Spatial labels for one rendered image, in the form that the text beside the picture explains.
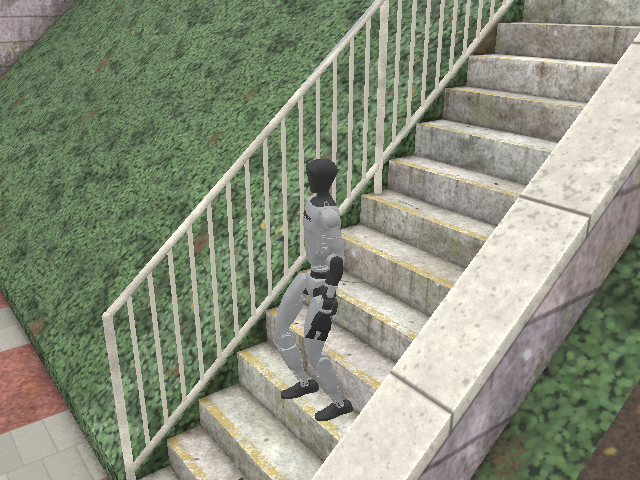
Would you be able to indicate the left robot hand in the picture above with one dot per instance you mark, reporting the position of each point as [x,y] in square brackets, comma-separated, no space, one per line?
[322,323]

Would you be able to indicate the left robot foot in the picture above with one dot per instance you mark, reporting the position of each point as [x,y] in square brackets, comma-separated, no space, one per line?
[332,411]

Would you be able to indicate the robot left upper arm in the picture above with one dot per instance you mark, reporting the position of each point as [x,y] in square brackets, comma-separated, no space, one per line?
[331,223]

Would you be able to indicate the robot left shin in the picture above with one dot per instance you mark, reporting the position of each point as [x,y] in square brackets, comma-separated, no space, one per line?
[327,379]

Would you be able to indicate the left robot forearm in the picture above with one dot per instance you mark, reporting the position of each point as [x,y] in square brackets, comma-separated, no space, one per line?
[333,276]

